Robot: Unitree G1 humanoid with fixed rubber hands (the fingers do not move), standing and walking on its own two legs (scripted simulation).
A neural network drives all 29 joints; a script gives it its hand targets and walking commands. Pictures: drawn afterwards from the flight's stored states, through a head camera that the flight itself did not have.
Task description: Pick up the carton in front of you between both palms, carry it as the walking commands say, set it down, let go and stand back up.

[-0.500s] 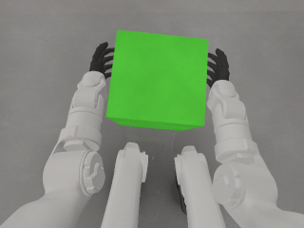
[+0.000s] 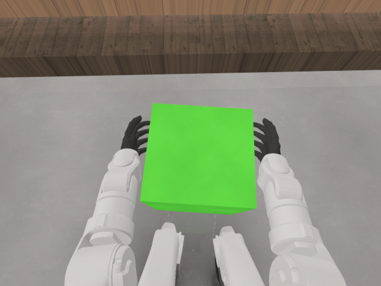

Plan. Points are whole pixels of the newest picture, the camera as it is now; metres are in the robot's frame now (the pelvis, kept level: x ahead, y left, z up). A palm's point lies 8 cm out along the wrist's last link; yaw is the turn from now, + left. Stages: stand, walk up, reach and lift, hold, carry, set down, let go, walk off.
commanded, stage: reach and lift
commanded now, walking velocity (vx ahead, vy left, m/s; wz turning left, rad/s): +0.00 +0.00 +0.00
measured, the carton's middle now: (197, 167) +0.39 +0.02 -0.12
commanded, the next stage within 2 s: hold in 1.74 s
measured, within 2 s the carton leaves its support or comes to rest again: neither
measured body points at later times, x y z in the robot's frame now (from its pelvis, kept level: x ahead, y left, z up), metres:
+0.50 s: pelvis +0.05 +0.00 +0.14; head +0.10 +0.01 +0.58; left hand +0.38 +0.16 +0.10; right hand +0.38 -0.14 +0.11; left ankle +0.07 +0.13 -0.57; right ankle +0.06 -0.13 -0.57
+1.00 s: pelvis +0.05 +0.00 +0.17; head +0.02 +0.00 +0.62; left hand +0.35 +0.15 +0.18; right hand +0.36 -0.15 +0.19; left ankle +0.07 +0.13 -0.57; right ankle +0.06 -0.13 -0.57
